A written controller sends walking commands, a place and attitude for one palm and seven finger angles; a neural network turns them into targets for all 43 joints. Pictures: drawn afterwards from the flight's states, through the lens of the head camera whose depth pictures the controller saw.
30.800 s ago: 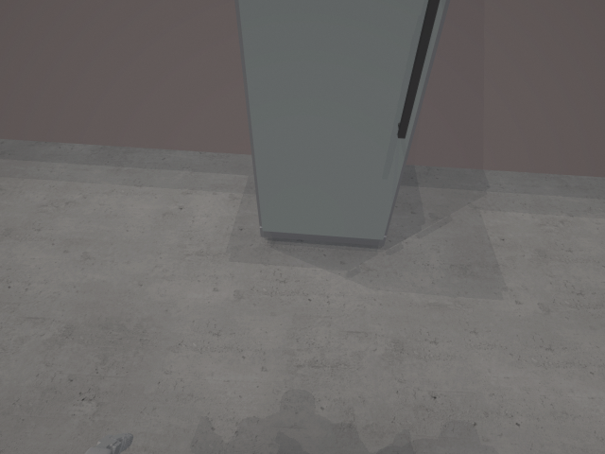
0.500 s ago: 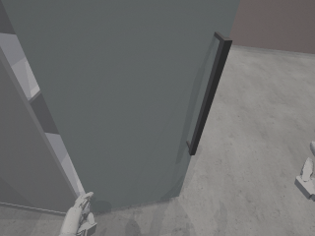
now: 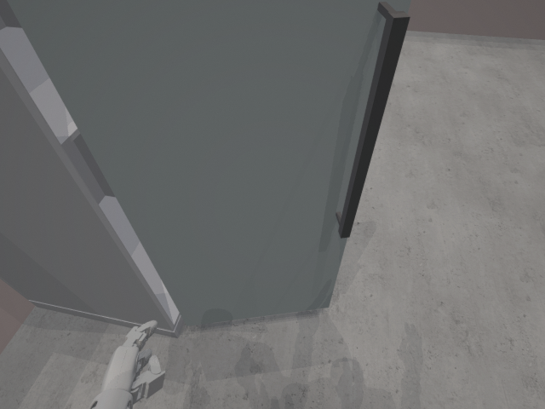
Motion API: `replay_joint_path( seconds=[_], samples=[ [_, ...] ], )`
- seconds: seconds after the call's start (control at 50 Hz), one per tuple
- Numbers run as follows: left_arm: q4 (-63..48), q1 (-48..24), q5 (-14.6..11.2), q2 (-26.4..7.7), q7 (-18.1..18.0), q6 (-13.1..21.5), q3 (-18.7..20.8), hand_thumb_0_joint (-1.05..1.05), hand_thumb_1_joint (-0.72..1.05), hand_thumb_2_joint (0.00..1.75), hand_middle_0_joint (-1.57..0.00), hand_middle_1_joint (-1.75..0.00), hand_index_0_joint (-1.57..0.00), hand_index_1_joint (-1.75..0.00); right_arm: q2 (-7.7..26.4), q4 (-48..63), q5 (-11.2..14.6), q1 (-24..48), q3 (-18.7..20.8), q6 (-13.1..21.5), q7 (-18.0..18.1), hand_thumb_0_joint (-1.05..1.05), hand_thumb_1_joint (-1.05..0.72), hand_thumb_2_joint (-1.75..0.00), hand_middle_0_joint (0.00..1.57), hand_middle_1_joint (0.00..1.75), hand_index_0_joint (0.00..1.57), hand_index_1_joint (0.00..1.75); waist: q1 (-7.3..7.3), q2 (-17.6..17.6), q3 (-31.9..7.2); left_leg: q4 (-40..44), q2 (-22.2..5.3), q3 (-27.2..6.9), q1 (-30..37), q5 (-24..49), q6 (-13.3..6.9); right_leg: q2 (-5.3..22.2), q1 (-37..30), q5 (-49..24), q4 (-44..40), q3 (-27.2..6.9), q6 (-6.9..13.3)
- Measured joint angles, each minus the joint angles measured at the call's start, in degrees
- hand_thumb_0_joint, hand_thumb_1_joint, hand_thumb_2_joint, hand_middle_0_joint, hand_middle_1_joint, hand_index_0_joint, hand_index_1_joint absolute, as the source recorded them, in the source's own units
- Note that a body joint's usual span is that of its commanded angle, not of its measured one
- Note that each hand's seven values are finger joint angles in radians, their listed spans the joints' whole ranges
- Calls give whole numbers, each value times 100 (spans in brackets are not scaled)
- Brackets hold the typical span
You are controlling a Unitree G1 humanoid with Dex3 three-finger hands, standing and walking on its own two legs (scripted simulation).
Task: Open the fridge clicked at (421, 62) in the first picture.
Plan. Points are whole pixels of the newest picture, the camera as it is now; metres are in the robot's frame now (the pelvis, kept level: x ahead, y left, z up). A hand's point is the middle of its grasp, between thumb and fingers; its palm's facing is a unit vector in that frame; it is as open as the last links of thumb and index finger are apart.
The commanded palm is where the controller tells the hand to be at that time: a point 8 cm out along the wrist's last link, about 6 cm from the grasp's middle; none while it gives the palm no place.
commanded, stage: step back with the hand held close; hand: right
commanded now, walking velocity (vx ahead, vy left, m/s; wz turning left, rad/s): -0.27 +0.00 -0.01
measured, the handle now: (359, 149) +0.53 -0.13 +0.09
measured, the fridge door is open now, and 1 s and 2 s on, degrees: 71 71 71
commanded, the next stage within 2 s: stop stepping back and stand still in 0.94 s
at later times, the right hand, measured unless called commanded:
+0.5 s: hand out of the picture +0.13 -0.27 +0.18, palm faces +0.49 +0.77 -0.41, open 7.4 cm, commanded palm +0.05 -0.31 +0.18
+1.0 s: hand out of the picture +0.03 -0.24 +0.18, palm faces +0.39 +0.79 -0.47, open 7.4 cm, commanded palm -0.03 -0.28 +0.18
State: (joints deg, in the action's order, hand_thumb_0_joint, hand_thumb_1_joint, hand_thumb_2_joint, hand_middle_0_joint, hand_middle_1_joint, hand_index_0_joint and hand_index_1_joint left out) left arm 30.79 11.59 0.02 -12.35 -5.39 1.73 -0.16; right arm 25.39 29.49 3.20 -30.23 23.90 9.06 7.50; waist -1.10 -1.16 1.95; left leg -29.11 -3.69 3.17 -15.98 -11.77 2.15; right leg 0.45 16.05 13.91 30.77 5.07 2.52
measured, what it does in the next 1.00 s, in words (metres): walks backwards: left foot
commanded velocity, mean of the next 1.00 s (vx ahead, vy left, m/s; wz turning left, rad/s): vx -0.35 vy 0.00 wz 0.01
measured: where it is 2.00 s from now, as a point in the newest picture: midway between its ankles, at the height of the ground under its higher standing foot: outside the picture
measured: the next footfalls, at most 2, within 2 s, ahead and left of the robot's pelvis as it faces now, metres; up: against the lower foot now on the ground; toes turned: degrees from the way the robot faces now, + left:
left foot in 0.66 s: -0.14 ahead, +0.13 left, +0.00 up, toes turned +0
right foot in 1.16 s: -0.15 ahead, -0.12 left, +0.00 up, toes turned -4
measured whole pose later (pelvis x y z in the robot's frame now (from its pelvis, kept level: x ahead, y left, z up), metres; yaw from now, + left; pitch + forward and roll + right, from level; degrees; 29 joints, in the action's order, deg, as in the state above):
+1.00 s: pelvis -0.16 +0.02 +0.00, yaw +0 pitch +0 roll +2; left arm 33.0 11.2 0.3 -11.8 -3.9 5.4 1.8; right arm 28.5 28.4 4.2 -31.3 25.4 14.6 6.7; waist 0.5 -0.6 -1.4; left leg -28.7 2.8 1.5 -12.0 -17.0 -1.9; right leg 1.4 31.0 13.1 37.1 0.1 -1.3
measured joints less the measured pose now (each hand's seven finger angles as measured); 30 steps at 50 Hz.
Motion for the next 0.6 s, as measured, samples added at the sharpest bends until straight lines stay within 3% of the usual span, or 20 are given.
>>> replay_joint_path(
  seconds=[0.14,0.26,0.34,0.42,0.52,0.6],
  samples=[
    [-24,77,-24,79,55,204,-85,1,91,90,-20,-30,-21,-30,-189,-233,-120,288,155,227,69,1,-88,-90,21,30,21,31,-2,57,-31,-350,28,-107,-293,-19,42,-23,380,-1,427,-116,47],
    [87,190,2,81,96,343,-94,1,90,90,-20,-30,-21,-30,-471,-281,-226,313,20,321,60,1,-88,-90,21,30,21,31,-71,123,-26,-512,100,-13,-496,26,-28,53,710,266,828,-223,39],
    [256,227,56,27,115,404,-82,1,90,90,-20,-30,-21,-30,-487,-78,-207,340,-92,411,120,1,-88,-90,21,30,21,31,-83,29,-14,-450,108,-5,-624,164,-88,10,917,627,983,-305,-43],
    [353,217,55,-27,77,421,-52,1,90,90,-20,-30,-21,-30,-306,80,-176,409,-54,508,173,1,-88,-90,21,30,21,31,25,-20,72,-569,139,-19,-729,13,-64,14,968,57,876,-326,15],
    [395,346,68,129,77,567,77,1,91,90,-20,-30,-21,-30,-49,-39,-217,436,226,607,124,1,-88,-90,21,30,21,31,218,213,-21,-2177,686,-249,-703,-1065,-114,157,983,-513,478,-570,57],
    [439,401,68,263,192,675,34,1,91,90,-20,-30,-21,-30,17,-8,-86,60,412,683,149,1,-88,-90,21,30,21,31,124,184,-349,-1120,761,-122,149,-1400,-211,242,1061,-887,-98,-498,-37]
  ],
)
